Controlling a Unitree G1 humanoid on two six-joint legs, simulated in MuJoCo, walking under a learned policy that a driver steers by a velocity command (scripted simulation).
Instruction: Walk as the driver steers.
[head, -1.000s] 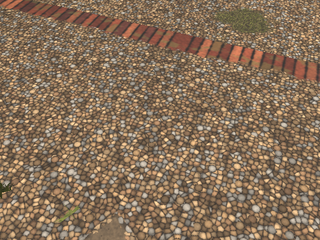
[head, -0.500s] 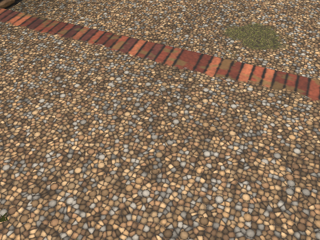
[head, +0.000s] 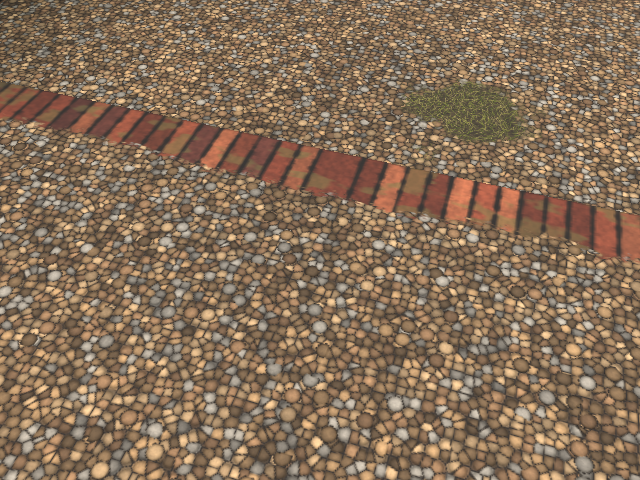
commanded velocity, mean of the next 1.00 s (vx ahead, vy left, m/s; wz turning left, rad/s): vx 0.37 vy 0.00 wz -0.39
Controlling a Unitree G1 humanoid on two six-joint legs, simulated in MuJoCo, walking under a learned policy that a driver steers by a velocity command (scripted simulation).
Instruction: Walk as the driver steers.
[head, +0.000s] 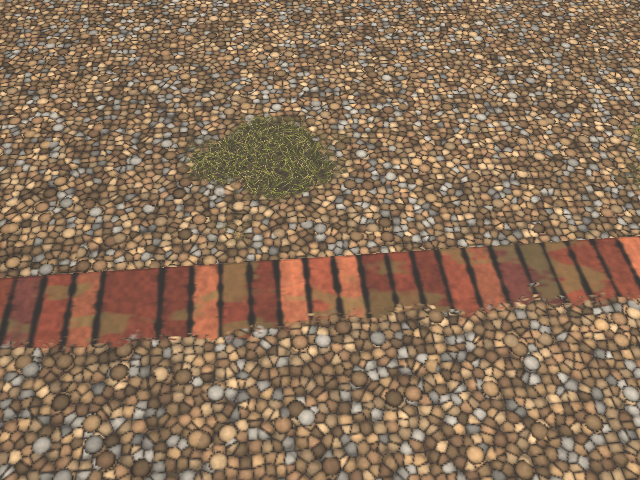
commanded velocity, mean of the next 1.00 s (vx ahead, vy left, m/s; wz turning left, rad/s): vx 0.32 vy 0.00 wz -0.03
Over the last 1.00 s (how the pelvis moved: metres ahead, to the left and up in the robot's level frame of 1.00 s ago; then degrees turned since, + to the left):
0.49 -0.11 -0.01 -25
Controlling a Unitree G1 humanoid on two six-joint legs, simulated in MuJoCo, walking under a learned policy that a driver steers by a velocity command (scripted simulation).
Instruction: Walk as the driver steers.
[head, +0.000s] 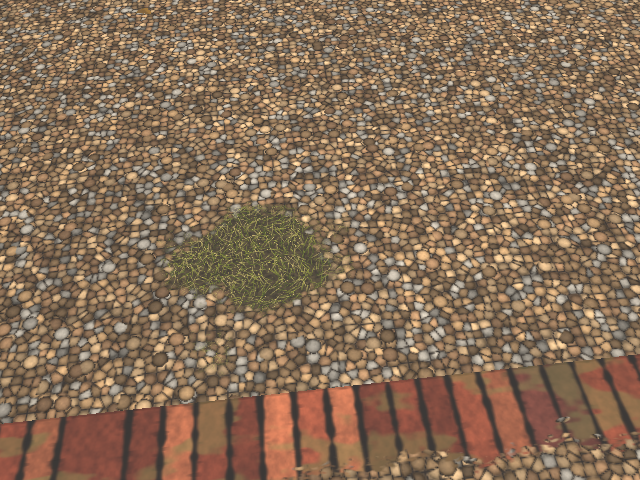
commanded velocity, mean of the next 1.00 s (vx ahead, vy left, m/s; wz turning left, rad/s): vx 0.31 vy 0.00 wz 0.39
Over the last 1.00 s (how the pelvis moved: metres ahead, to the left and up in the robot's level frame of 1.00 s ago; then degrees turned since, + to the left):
0.34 -0.07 0.00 0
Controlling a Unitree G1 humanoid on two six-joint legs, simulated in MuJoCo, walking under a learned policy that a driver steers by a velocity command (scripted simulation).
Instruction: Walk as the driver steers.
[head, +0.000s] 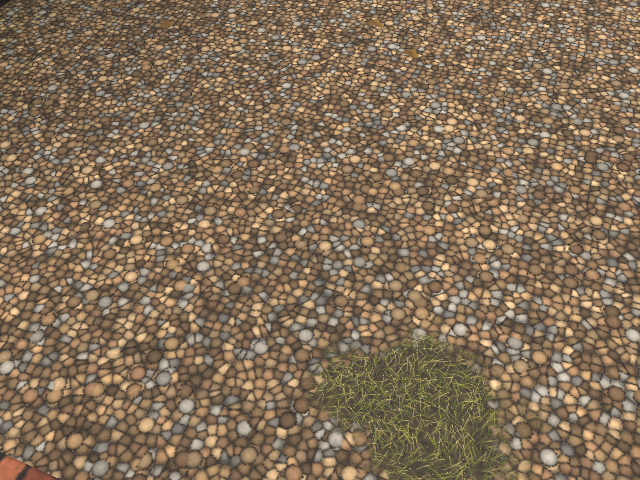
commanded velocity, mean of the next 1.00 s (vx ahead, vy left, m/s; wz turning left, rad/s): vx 0.03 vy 0.00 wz -0.37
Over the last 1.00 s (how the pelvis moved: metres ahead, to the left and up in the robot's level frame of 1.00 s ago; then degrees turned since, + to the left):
0.44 0.07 0.00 27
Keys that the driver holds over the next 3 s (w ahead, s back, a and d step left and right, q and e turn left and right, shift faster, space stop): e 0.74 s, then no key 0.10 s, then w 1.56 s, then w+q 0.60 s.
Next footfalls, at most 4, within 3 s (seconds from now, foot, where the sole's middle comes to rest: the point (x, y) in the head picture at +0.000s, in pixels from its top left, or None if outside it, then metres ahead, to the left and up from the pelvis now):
0.28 left None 0.04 0.13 -0.77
0.70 right None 0.01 -0.14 -0.77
1.20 left None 0.17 0.05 -0.77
1.72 right None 0.36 -0.37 -0.82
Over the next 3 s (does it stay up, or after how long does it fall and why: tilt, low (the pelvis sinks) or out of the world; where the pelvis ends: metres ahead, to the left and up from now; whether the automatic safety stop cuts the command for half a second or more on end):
stays up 0.86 -0.59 -0.04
